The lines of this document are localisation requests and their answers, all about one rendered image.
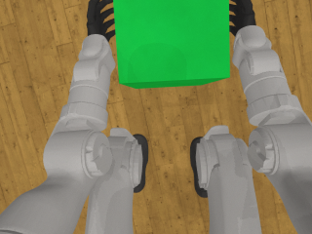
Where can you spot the robot left shin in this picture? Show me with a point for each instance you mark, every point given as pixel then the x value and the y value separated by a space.
pixel 121 132

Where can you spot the robot left forearm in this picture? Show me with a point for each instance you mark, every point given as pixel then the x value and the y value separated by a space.
pixel 89 89

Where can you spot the robot right forearm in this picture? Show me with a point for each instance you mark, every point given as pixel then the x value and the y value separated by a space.
pixel 269 98

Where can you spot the robot right hand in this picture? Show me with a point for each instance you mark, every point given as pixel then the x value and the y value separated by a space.
pixel 245 15

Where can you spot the robot right shin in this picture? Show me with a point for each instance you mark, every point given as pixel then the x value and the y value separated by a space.
pixel 221 130

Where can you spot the carton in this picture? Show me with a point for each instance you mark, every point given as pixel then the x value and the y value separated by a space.
pixel 171 43

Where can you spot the robot left hand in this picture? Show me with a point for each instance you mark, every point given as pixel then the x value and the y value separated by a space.
pixel 95 19

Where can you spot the robot shin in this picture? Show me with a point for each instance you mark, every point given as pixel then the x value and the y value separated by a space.
pixel 221 130
pixel 121 132

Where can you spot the left robot upper arm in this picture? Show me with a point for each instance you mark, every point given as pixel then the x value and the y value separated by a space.
pixel 73 160

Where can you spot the right robot upper arm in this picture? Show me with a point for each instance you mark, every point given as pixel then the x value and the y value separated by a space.
pixel 283 152

